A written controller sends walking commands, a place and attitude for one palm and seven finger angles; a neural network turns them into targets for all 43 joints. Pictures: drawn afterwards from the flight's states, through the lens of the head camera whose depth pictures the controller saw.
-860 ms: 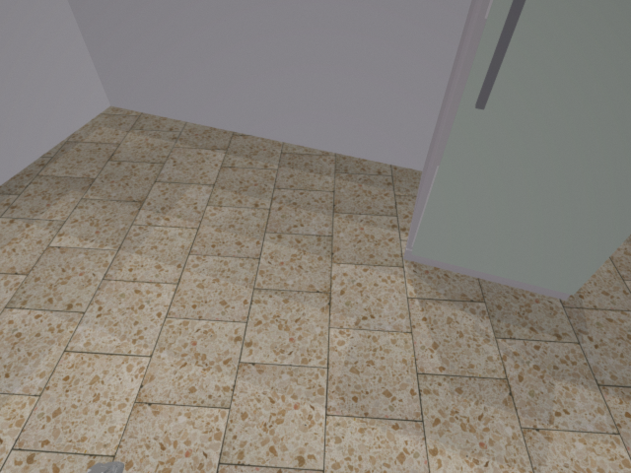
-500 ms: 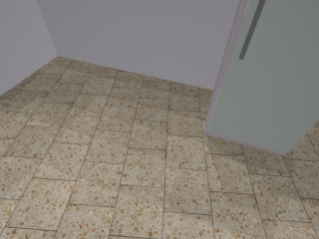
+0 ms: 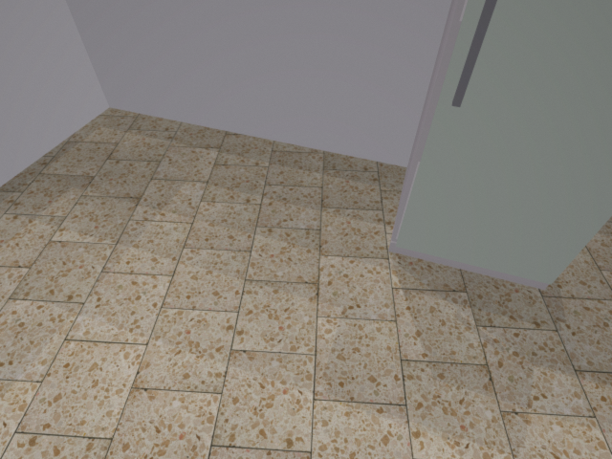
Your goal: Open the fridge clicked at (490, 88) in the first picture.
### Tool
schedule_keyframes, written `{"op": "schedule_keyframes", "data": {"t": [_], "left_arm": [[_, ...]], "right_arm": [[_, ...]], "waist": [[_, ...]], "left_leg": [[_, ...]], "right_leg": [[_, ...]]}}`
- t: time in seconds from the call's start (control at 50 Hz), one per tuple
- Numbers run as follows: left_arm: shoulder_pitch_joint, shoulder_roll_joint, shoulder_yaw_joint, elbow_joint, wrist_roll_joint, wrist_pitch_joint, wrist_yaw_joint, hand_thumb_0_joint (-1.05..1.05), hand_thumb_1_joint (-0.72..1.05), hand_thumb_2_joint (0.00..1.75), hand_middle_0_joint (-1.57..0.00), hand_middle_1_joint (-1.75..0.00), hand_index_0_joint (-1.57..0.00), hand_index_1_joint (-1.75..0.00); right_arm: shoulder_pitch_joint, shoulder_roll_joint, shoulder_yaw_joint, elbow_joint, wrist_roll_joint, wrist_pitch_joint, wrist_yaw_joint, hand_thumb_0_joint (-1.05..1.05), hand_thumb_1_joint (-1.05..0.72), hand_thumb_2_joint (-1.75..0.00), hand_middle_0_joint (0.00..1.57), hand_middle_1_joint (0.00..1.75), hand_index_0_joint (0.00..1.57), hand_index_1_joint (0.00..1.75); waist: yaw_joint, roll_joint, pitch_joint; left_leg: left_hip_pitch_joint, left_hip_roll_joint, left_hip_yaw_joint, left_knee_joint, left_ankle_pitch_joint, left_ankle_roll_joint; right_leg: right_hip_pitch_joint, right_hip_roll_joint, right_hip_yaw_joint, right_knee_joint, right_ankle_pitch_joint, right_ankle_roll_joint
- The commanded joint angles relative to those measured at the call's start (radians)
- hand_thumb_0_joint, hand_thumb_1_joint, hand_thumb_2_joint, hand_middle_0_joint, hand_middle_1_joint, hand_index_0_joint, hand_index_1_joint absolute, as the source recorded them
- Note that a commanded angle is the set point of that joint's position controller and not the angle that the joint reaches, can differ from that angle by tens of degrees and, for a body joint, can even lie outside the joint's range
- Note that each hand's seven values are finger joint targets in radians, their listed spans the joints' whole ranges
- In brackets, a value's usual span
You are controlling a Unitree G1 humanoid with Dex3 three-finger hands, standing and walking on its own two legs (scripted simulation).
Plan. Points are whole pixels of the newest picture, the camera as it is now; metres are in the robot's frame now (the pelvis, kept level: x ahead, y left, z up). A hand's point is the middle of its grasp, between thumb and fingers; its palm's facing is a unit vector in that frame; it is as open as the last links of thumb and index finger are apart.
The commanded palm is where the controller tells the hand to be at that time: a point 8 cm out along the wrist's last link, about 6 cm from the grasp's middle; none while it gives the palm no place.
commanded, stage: look at it before walking up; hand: left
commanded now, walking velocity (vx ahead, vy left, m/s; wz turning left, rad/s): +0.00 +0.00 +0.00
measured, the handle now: (489, 1) +1.00 -0.35 +0.22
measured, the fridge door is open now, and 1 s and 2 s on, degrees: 0 0 0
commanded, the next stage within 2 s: walk to a spot facing it in 0.58 s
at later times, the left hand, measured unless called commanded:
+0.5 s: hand out of the picture +0.08 +0.24 -0.16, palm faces -0.02 -0.94 -0.33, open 7.4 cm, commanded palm none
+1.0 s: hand out of the picture +0.08 +0.20 -0.18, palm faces -0.12 -0.95 -0.28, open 7.4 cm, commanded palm none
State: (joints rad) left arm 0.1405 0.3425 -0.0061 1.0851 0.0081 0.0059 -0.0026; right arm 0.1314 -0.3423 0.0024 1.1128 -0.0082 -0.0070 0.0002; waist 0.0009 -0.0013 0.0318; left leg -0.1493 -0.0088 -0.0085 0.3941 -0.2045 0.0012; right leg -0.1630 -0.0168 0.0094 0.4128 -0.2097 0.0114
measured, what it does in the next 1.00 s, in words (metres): stands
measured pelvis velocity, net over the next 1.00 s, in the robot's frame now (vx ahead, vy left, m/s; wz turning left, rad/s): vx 0.00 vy -0.02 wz -0.15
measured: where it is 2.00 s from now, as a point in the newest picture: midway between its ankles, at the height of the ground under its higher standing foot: outside the picture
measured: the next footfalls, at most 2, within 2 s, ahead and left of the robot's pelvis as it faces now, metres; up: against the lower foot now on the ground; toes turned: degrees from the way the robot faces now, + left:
left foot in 1.52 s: +0.06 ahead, +0.12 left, +0.00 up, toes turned -24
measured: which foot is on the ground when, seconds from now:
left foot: down 0.00-1.00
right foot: down 0.00-1.00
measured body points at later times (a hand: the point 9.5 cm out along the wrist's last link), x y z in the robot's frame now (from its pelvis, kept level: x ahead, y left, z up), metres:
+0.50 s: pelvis +0.00 -0.01 +0.00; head +0.01 -0.01 +0.45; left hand +0.08 +0.29 -0.13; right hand +0.08 -0.30 -0.13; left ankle +0.01 +0.12 -0.74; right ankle +0.01 -0.13 -0.74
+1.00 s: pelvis +0.00 -0.02 -0.02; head +0.03 -0.02 +0.43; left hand +0.09 +0.25 -0.16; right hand +0.06 -0.28 -0.16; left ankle +0.01 +0.12 -0.74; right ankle +0.00 -0.11 -0.73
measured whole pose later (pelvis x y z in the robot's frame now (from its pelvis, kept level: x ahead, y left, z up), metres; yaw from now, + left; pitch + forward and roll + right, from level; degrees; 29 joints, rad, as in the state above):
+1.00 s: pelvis +0.00 -0.02 -0.02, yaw -9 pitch -1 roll +2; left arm 0.20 0.27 0.03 0.97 0.01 0.07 -0.01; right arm 0.13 -0.24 -0.02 0.99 -0.01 0.02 -0.02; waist 0.02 -0.02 0.09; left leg -0.22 0.05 0.13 0.56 -0.32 -0.02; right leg -0.35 0.02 0.04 0.74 -0.38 0.01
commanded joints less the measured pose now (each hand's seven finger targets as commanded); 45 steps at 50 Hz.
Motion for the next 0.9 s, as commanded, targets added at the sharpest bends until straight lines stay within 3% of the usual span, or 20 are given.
{"op": "schedule_keyframes", "data": {"t": [0.0, 0.68, 0.7, 0.76, 0.84, 0.88], "left_arm": [[-0.049, 0.208, 0.040, -0.062, 0.003, -0.029, 0.013, 0.00, 0.90, 0.90, -0.20, -0.30, -0.20, -0.30], [-0.053, 0.213, 0.043, -0.064, 0.004, -0.033, 0.012, 0.00, 0.90, 0.90, -0.20, -0.30, -0.20, -0.30], [-0.055, 0.202, 0.044, -0.068, 0.003, -0.027, 0.011, 0.00, 0.90, 0.90, -0.20, -0.30, -0.20, -0.30], [0.006, 0.099, 0.032, -0.079, 0.004, 0.008, 0.017, 0.00, 0.90, 0.90, -0.20, -0.30, -0.20, -0.30], [0.029, 0.092, 0.051, -0.141, 0.010, 0.029, 0.010, 0.00, 0.90, 0.90, -0.20, -0.30, -0.20, -0.30], [0.041, 0.076, 0.057, -0.167, 0.011, 0.034, 0.004, 0.00, 0.90, 0.90, -0.20, -0.30, -0.20, -0.30]], "right_arm": [[-0.061, -0.208, -0.041, -0.067, -0.001, -0.026, -0.009, 0.00, -0.90, -0.90, 0.20, 0.30, 0.20, 0.30], [-0.065, -0.205, -0.039, -0.064, 0.000, -0.024, -0.012, 0.00, -0.90, -0.90, 0.20, 0.30, 0.20, 0.30], [-0.055, -0.195, -0.040, -0.066, -0.001, -0.022, -0.014, 0.00, -0.90, -0.90, 0.20, 0.30, 0.20, 0.30], [0.015, -0.083, -0.030, -0.075, -0.003, 0.000, -0.022, 0.00, -0.90, -0.90, 0.20, 0.30, 0.20, 0.30], [0.029, -0.107, -0.057, -0.135, -0.005, 0.015, -0.031, 0.00, -0.90, -0.90, 0.20, 0.30, 0.20, 0.30], [0.023, -0.119, -0.071, -0.164, -0.006, 0.015, -0.033, 0.00, -0.90, -0.90, 0.20, 0.30, 0.20, 0.30]], "waist": [[0.002, 0.000, -0.039], [0.000, 0.001, -0.054], [-0.003, -0.005, -0.053], [-0.009, -0.009, -0.056], [-0.010, 0.032, -0.047], [-0.007, 0.091, -0.051]], "left_leg": [[-0.012, 0.118, -0.100, -0.085, 0.051, 0.030], [0.032, 0.127, -0.080, -0.075, 0.120, 0.019], [0.037, 0.130, -0.069, -0.059, 0.129, 0.017], [0.033, 0.139, -0.015, 0.001, 0.140, -0.002], [0.013, 0.187, -0.021, 0.027, 0.113, 0.023], [0.006, 0.240, -0.052, 0.010, 0.122, 0.056]], "right_leg": [[-0.008, -0.101, 0.098, -0.088, 0.022, -0.038], [0.007, -0.101, 0.107, -0.097, 0.125, -0.042], [-0.005, -0.096, 0.116, -0.083, 0.154, -0.044], [-0.053, -0.086, 0.128, -0.010, 0.226, -0.031], [-0.143, -0.039, 0.121, 0.112, 0.216, -0.029], [-0.185, -0.004, 0.084, 0.219, 0.160, -0.017]]}}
